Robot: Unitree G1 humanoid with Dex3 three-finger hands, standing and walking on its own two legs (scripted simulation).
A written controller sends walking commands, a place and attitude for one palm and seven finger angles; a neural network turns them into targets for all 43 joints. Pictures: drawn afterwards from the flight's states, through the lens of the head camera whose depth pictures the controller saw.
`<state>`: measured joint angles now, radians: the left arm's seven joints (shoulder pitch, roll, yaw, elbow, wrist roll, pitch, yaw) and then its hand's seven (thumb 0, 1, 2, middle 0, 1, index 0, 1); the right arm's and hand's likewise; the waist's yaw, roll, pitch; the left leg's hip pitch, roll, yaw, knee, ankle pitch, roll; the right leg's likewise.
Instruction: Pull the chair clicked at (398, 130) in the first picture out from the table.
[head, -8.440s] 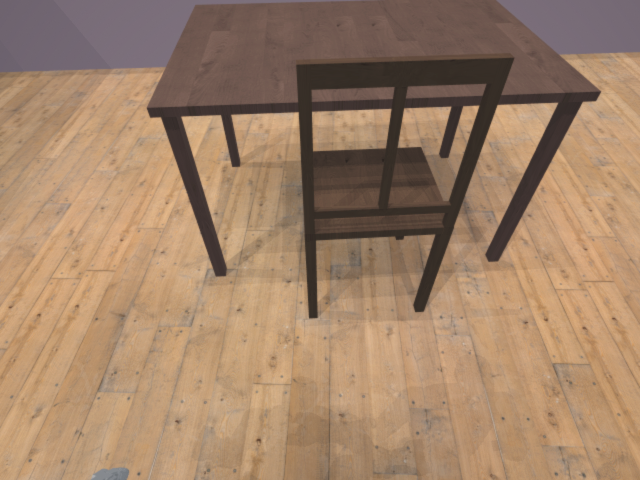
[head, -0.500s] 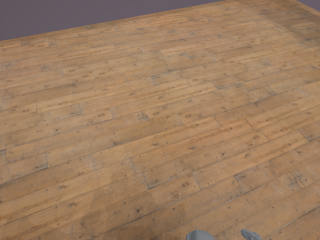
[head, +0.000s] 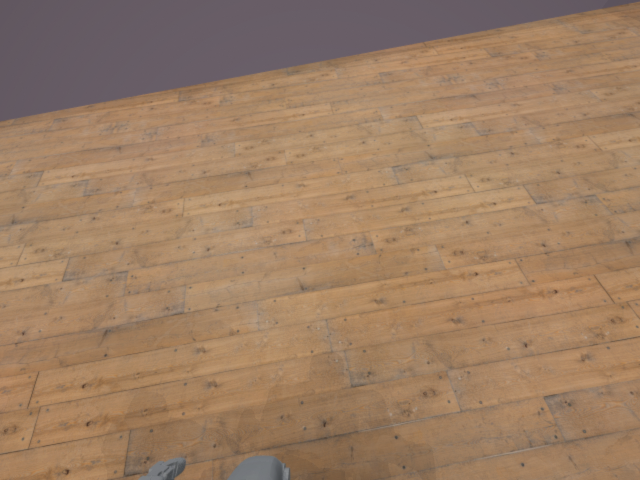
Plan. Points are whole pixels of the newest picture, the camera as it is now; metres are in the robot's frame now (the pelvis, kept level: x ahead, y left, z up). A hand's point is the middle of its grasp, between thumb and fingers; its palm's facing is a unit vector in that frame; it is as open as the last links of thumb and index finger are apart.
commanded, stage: turn to face it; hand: left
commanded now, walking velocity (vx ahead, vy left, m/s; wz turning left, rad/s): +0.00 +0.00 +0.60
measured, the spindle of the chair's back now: out of the picture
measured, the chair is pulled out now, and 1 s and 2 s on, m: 0.00 0.00 0.00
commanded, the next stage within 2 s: none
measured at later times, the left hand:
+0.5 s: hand out of the picture +0.00 +0.28 -0.17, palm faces +0.35 -0.90 -0.26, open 7.4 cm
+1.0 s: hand out of the picture -0.06 +0.21 -0.15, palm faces +0.58 -0.76 -0.28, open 7.4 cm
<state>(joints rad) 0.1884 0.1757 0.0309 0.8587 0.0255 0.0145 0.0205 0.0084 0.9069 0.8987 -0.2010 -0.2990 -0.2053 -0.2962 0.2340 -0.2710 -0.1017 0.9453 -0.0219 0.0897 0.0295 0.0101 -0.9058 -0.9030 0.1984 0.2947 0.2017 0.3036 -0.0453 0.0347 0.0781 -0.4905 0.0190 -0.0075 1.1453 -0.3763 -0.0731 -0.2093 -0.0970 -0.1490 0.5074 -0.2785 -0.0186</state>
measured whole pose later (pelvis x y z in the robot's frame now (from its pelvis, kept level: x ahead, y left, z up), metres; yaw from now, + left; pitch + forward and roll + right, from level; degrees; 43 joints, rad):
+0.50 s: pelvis +0.00 +0.05 +0.00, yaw +18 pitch +0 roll -1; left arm 0.19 0.27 0.08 0.89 0.02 0.05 0.01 0.01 0.91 0.90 -0.20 -0.30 -0.20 -0.30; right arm 0.15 -0.22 -0.05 0.89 -0.02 0.04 0.01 0.01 -0.90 -0.90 0.20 0.30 0.21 0.30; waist 0.01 -0.02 0.08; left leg -0.24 -0.03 -0.06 0.50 -0.24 0.03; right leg -0.47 -0.09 -0.02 1.02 -0.41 0.11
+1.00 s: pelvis +0.00 +0.01 +0.00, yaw +37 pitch -1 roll +3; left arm 0.24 0.19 0.04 0.88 0.03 0.01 0.02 0.01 0.91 0.90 -0.20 -0.30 -0.21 -0.30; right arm 0.19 -0.26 -0.09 0.95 -0.02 0.09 0.03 0.01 -0.91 -0.90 0.20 0.29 0.20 0.30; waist -0.01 0.01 0.09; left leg -0.42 0.04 0.02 0.96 -0.43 -0.08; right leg -0.20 -0.14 -0.21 0.51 -0.29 0.00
